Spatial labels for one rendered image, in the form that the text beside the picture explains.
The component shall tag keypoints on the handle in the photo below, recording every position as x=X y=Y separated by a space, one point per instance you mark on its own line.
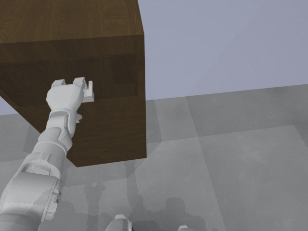
x=88 y=94

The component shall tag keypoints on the robot shin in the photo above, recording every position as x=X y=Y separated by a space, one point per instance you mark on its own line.
x=120 y=216
x=183 y=226

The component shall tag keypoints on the robot right shin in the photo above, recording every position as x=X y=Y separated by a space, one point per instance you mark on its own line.
x=183 y=226

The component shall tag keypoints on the cabinet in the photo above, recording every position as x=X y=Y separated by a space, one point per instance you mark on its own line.
x=111 y=130

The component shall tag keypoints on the drawer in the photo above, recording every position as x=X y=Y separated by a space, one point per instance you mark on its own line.
x=28 y=83

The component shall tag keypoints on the robot left upper arm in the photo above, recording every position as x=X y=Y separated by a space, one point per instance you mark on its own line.
x=32 y=199

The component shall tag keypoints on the robot left shin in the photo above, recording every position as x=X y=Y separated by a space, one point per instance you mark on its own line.
x=120 y=216

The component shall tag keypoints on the robot left forearm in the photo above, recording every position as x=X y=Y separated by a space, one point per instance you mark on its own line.
x=51 y=149

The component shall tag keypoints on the left robot hand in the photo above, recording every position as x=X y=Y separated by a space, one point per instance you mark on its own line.
x=67 y=96

